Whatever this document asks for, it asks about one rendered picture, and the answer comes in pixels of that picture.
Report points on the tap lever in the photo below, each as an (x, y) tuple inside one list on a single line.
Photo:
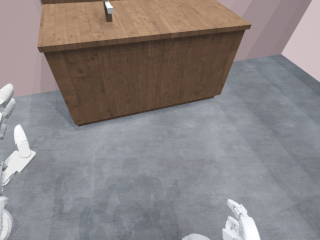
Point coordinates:
[(109, 7)]

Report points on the left robot hand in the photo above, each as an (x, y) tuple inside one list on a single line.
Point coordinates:
[(18, 160)]

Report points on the right robot hand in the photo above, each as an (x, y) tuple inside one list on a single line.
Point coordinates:
[(245, 229)]

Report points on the left robot forearm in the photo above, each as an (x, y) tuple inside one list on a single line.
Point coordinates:
[(6, 220)]

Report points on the counter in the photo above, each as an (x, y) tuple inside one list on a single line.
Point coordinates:
[(147, 55)]

